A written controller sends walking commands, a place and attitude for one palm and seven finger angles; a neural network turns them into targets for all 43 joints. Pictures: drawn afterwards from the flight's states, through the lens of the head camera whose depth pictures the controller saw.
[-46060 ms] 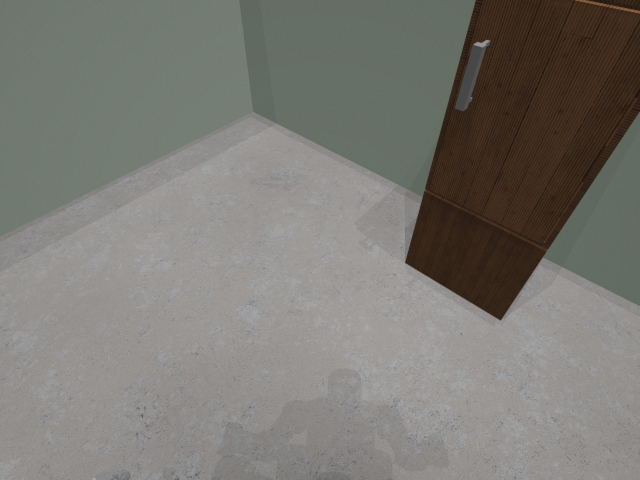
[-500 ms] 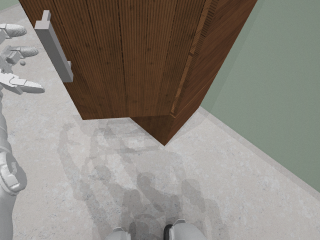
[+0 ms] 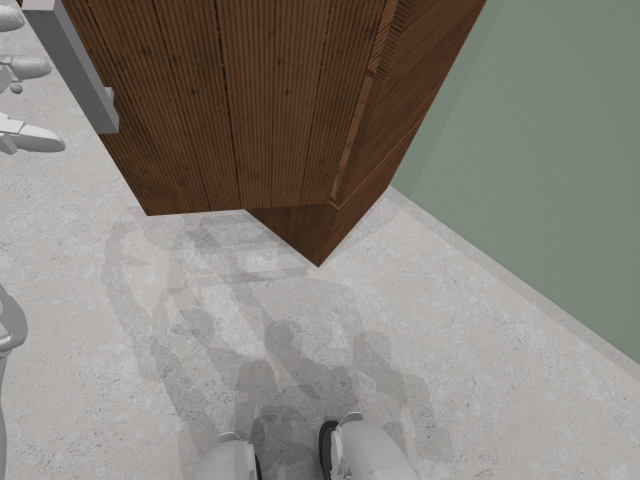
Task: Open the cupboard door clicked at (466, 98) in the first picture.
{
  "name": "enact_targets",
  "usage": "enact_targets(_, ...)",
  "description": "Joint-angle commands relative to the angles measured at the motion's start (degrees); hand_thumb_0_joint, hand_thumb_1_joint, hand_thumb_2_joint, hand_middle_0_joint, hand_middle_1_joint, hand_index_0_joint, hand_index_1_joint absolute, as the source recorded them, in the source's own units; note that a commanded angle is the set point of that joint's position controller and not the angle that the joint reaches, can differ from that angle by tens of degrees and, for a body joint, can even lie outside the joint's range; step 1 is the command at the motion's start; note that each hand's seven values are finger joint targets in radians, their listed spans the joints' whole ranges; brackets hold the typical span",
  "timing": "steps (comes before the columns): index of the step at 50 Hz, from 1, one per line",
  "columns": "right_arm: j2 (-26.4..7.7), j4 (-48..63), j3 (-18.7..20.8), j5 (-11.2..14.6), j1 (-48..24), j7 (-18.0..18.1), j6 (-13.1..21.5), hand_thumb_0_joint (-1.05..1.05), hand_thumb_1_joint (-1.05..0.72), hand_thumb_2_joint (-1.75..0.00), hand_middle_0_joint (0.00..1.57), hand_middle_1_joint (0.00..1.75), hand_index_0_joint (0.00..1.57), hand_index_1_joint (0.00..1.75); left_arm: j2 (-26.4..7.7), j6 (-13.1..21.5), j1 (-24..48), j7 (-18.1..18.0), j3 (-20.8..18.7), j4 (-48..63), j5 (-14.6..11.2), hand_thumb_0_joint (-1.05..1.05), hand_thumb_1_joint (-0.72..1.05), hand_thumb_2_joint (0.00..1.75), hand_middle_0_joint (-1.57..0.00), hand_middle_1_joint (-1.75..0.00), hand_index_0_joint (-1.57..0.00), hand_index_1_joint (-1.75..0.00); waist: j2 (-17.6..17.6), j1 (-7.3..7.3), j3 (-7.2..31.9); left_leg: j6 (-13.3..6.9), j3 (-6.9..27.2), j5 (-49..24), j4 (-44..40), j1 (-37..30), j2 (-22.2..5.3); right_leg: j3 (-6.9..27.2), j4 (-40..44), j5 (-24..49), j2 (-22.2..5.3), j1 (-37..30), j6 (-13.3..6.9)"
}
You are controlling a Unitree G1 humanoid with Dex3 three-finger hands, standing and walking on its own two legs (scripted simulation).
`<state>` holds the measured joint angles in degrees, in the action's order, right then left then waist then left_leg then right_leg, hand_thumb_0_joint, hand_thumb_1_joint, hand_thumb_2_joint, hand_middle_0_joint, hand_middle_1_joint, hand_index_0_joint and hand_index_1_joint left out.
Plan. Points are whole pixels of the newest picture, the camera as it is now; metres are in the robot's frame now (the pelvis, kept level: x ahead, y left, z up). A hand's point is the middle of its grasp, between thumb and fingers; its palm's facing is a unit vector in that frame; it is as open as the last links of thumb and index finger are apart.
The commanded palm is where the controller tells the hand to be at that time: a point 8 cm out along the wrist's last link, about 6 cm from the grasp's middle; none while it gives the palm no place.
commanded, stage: move the hooked fingers beside the handle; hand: left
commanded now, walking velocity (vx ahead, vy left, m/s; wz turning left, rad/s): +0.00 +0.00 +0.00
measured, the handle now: (81, 59) +0.57 +0.21 +0.11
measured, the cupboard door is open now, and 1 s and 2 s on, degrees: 47 47 45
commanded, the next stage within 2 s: slide the fingers in behind the handle in 0.08 s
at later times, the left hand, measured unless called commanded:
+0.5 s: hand (27, 90) +0.53 +0.26 +0.11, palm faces +0.02 -1.00 +0.01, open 14.0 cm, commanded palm +0.51 +0.28 +0.11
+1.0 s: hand (44, 97) +0.52 +0.24 +0.11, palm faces +0.10 -1.00 -0.01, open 14.9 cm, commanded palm +0.51 +0.24 +0.11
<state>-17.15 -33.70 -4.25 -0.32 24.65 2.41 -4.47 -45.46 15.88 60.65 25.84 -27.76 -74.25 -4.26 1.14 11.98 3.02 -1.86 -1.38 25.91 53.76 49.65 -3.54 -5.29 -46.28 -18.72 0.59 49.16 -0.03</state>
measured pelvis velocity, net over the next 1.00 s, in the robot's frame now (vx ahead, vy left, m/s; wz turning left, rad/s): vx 0.01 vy -0.01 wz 0.05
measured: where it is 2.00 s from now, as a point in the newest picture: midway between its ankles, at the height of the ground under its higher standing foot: outside the picture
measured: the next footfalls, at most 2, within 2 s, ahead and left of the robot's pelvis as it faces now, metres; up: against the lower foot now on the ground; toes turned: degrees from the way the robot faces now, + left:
none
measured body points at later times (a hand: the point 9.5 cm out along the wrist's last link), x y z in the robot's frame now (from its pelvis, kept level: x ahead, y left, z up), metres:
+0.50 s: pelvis +0.01 +0.01 +0.00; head +0.15 +0.04 +0.43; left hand +0.52 +0.31 +0.11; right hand -0.01 -0.26 -0.09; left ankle -0.01 +0.09 -0.69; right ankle +0.02 -0.13 -0.69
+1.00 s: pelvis +0.01 -0.01 +0.00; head +0.14 +0.02 +0.43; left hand +0.51 +0.29 +0.11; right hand +0.01 -0.27 -0.11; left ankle -0.01 +0.09 -0.69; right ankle +0.02 -0.13 -0.69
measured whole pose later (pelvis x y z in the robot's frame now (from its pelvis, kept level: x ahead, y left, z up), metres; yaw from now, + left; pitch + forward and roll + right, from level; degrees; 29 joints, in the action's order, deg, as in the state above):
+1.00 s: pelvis +0.01 -0.01 +0.00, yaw +3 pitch +21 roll -4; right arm -15.8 -38.2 -1.9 -1.6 24.1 0.0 -2.8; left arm -33.1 17.2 57.9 14.6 -18.5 -69.3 -8.5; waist 1.9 8.0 4.5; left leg -1.1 1.4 26.3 53.0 47.2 -2.2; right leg -7.7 -46.2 -20.7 -0.5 45.8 -0.5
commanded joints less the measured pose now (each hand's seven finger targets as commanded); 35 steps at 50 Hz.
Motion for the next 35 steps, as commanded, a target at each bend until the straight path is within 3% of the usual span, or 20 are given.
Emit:
enact_targets(1, -11.4, 1.6, 3.9, 0.1, 11.8, 0.8, 0.2, 0.00, -0.90, -0.90, 0.20, 0.30, 0.20, 0.30, -18.4, 3.2, 23.3, 0.5, -3.3, 10.5, -1.7, 0.00, -0.50, 0.30, -0.30, -1.20, -0.30, -1.20, 8.4, 0.20, 27.9, -0.1, 3.6, -23.3, -5.8, -16.2, 1.2, 3.4, 3.0, 16.5, 2.6, -15.5, -0.8)
enact_targets(2, -11.6, 1.7, 3.9, 0.1, 12.2, 1.0, 0.2, 0.00, -0.90, -0.90, 0.20, 0.30, 0.20, 0.30, -20.1, 3.2, 23.2, 0.4, -4.6, 10.6, -1.7, 0.00, -0.50, 0.30, -0.30, -1.20, -0.30, -1.20, 7.5, -0.06, 28.0, -0.3, 3.7, -23.6, -6.0, -15.7, 1.4, 3.4, 2.8, 17.2, 2.6, -16.4, -1.0)
enact_targets(3, -11.4, 1.8, 3.9, 0.1, 12.2, 0.9, 0.1, 0.00, -0.90, -0.90, 0.20, 0.30, 0.20, 0.30, -20.3, 3.2, 24.1, 0.5, -4.2, 11.9, -1.2, 0.00, -0.50, 0.30, -0.30, -1.20, -0.30, -1.20, 10.1, -0.35, 29.2, -0.1, 3.6, -24.3, -6.1, -16.5, 1.4, 3.5, 2.7, 17.7, 2.5, -16.4, -0.9)
enact_targets(6, -11.2, 1.7, 4.1, -0.1, 12.7, 0.6, -0.1, 0.00, -0.90, -0.90, 0.20, 0.30, 0.20, 0.30, -19.3, 3.0, 21.8, -0.1, -3.6, 12.4, -0.4, 0.00, -0.50, 0.30, -0.30, -1.20, -0.30, -1.20, 11.0, -0.72, 28.1, 0.2, 3.8, -25.8, -6.1, -18.2, 1.1, 2.9, 2.7, 16.8, 2.6, -14.1, -1.0)
enact_targets(8, -11.2, 1.9, 4.4, -0.2, 13.1, 0.4, -0.3, 0.00, -0.90, -0.90, 0.20, 0.30, 0.20, 0.30, -18.8, 3.8, 21.2, -0.3, -3.8, 14.4, -0.8, 0.00, -0.50, 0.30, -0.30, -1.20, -0.30, -1.20, 12.4, -1.03, 30.1, 0.6, 4.1, -28.6, -6.1, -21.0, 0.9, 2.6, 2.5, 17.6, 2.9, -13.5, -1.1)
enact_targets(12, -11.2, 1.5, 4.7, -0.3, 13.3, 0.1, -0.3, 0.00, -0.90, -0.90, 0.20, 0.30, 0.20, 0.30, -15.0, 4.0, 22.2, 0.1, -2.5, 15.1, -2.6, 0.00, -0.50, 0.30, -0.30, -1.20, -0.30, -1.20, 10.5, 0.13, 29.0, 0.4, 4.4, -28.9, -6.0, -22.1, 0.7, 2.3, 2.9, 17.5, 3.1, -12.5, -1.2)
enact_targets(15, -11.3, 1.2, 5.0, -0.5, 13.5, 0.0, -0.5, 0.00, -0.90, -0.90, 0.20, 0.30, 0.20, 0.30, -14.6, 4.1, 21.1, 0.0, -2.6, 16.8, -2.6, 0.00, -0.50, 0.30, -0.30, -1.20, -0.30, -1.20, 12.3, -0.68, 30.7, 1.1, 5.0, -32.4, -6.0, -25.0, 0.5, 1.9, 2.7, 17.9, 3.1, -11.6, -1.2)
enact_targets(17, -10.8, 1.2, 5.2, -0.5, 13.5, -0.5, -0.5, 0.00, -0.90, -0.90, 0.20, 0.30, 0.20, 0.30, -10.6, 4.2, 20.6, -0.5, -0.4, 18.6, -2.8, 0.00, -0.50, 0.30, -0.30, -1.20, -0.30, -1.20, 15.5, -0.66, 31.1, 1.7, 5.3, -37.4, -5.5, -28.8, 0.2, 1.5, 2.6, 18.4, 3.3, -9.3, -1.4)
enact_targets(18, -10.8, 0.9, 5.4, -0.6, 13.4, -0.6, -0.7, 0.00, -0.90, -0.90, 0.20, 0.30, 0.20, 0.30, -11.8, 4.0, 19.3, -1.0, -1.6, 18.3, -2.6, 0.00, -0.50, 0.30, -0.30, -1.20, -0.30, -1.20, 15.1, -1.35, 30.7, 2.2, 5.7, -38.6, -5.5, -29.2, -0.1, 1.2, 2.6, 17.7, 3.3, -8.6, -1.3)
enact_targets(19, -10.6, 0.9, 5.3, -0.6, 13.2, -0.8, -0.8, 0.00, -0.90, -0.90, 0.20, 0.30, 0.20, 0.30, -9.0, 3.6, 19.4, -1.5, 0.4, 17.5, -2.7, 0.00, -0.50, 0.30, -0.30, -1.20, -0.30, -1.20, 13.5, -0.44, 28.7, 2.1, 5.7, -37.9, -5.7, -28.7, -0.1, 1.1, 3.0, 17.2, 3.3, -7.9, -1.1)
enact_targets(21, -10.5, 0.9, 5.5, -0.6, 12.9, -0.9, -0.8, 0.00, -0.90, -0.90, 0.20, 0.30, 0.20, 0.30, -7.5, 3.1, 19.9, -2.5, 1.0, 17.2, -2.9, 0.00, -0.50, 0.30, -0.30, -1.20, -0.30, -1.20, 11.4, -0.21, 26.9, 1.8, 5.8, -35.4, -6.1, -27.0, 0.0, 1.0, 3.1, 16.6, 3.3, -8.5, -1.0)
enact_targets(23, -10.5, 0.9, 5.6, -0.7, 12.9, -1.0, -0.7, 0.00, -0.90, -0.90, 0.20, 0.30, 0.20, 0.30, -7.7, 3.5, 21.0, -3.8, 0.4, 18.8, -2.6, 0.00, -0.50, 0.30, -0.30, -1.20, -0.30, -1.20, 12.5, -0.59, 29.1, 2.1, 6.0, -37.4, -5.9, -28.6, 0.0, 1.1, 2.7, 17.2, 3.2, -8.7, -1.1)
enact_targets(24, -10.2, 0.7, 5.6, -0.6, 12.6, -1.1, -0.6, 0.00, -0.90, -0.90, 0.20, 0.30, 0.20, 0.30, -5.0, 3.4, 20.8, -4.1, 2.6, 18.0, -2.4, 0.00, -0.50, 0.30, -0.30, -1.20, -0.30, -1.20, 12.8, 0.04, 27.8, 2.0, 5.7, -36.9, -5.8, -28.5, 0.1, 1.2, 2.9, 17.1, 3.2, -7.8, -1.1)
enact_targets(25, -10.1, 0.3, 5.6, -0.7, 12.7, -1.1, -0.5, 0.00, -0.90, -0.90, 0.20, 0.30, 0.20, 0.30, -4.2, 3.5, 21.7, -4.4, 3.3, 17.8, -2.2, 0.00, -0.50, 0.30, -0.30, -1.20, -0.30, -1.20, 11.3, 0.48, 26.6, 2.1, 6.1, -36.3, -5.9, -28.1, 0.0, 1.0, 3.0, 16.6, 3.1, -7.5, -1.0)
enact_targets(26, -10.0, 0.4, 5.6, -0.7, 12.5, -1.2, -0.4, 0.00, -0.90, -0.90, 0.20, 0.30, 0.20, 0.30, -3.0, 3.6, 21.4, -4.7, 3.9, 17.6, -2.1, 0.00, -0.50, 0.30, -0.30, -1.20, -0.30, -1.20, 12.1, 0.31, 26.3, 2.1, 6.0, -35.6, -6.0, -28.1, 0.1, 1.0, 3.1, 16.1, 3.1, -7.4, -1.0)
enact_targets(28, -9.9, 0.1, 5.9, -0.8, 12.4, -1.2, -0.2, 0.00, -0.90, -0.90, 0.20, 0.30, 0.20, 0.30, -2.1, 4.4, 22.4, -5.2, 4.3, 19.3, -2.0, 0.00, -0.50, 0.30, -0.30, -1.20, -0.30, -1.20, 12.5, 0.26, 28.6, 2.4, 6.3, -38.4, -5.6, -30.3, 0.0, 1.2, 2.8, 17.2, 3.0, -7.5, -1.1)
enact_targets(31, -9.7, -0.4, 5.8, -0.9, 12.0, -1.4, 0.0, 0.00, -0.90, -0.90, 0.20, 0.30, 0.20, 0.30, 1.1, 4.5, 24.1, -5.6, 6.9, 19.1, -2.0, 0.00, -0.50, 0.30, -0.30, -1.20, -0.30, -1.20, 11.3, 1.13, 27.6, 2.4, 6.7, -36.6, -5.7, -30.0, 0.0, 0.9, 2.7, 16.0, 3.0, -6.5, -1.0)
enact_targets(32, -9.4, -0.5, 5.8, -0.9, 12.0, -1.3, 0.2, 0.00, -0.90, -0.90, 0.20, 0.30, 0.20, 0.30, 3.6, 4.7, 24.5, -5.6, 8.6, 19.1, -2.2, 0.00, -0.50, 0.30, -0.30, -1.20, -0.30, -1.20, 11.6, 1.66, 27.3, 2.4, 7.0, -37.9, -5.5, -31.0, 0.0, 0.8, 2.7, 16.1, 3.0, -5.7, -1.1)
enact_targets(35, -9.4, -1.3, 5.9, -0.9, 11.7, -1.4, 0.5, 0.00, -0.90, -0.90, 0.20, 0.30, 0.20, 0.30, 4.5, 4.9, 25.7, -5.9, 9.4, 19.2, -2.3, 0.00, -0.50, 0.30, -0.30, -1.20, -0.30, -1.20, 11.9, 1.82, 28.2, 2.5, 6.9, -36.9, -5.4, -31.4, 0.1, 1.0, 2.8, 16.1, 2.8, -5.7, -1.1)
